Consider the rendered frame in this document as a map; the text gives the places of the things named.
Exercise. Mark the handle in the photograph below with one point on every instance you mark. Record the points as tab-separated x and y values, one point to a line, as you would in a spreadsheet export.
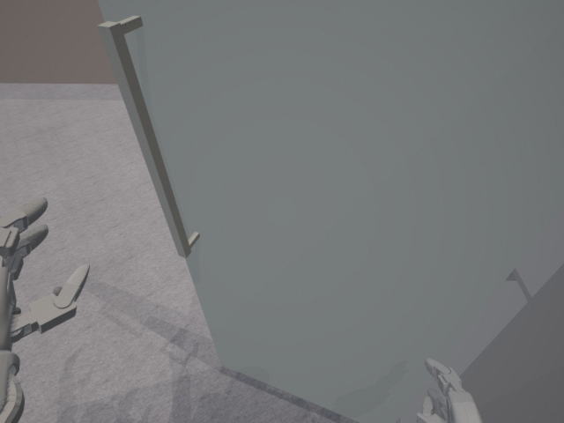
112	35

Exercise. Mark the robot left forearm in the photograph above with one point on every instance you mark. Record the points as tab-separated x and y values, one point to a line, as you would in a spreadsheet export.
12	400

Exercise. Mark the left robot hand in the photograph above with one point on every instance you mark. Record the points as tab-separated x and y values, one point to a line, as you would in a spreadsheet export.
47	312

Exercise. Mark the fridge door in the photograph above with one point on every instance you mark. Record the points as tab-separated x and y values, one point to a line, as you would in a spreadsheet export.
364	175

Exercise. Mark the right robot hand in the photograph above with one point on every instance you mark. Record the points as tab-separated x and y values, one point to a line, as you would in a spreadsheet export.
458	407

